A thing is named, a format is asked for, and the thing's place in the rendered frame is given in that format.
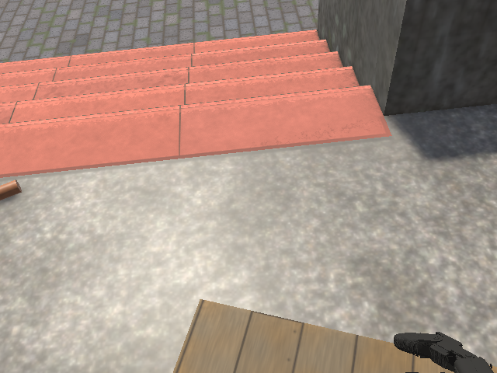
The robot right hand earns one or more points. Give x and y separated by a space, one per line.
442 350

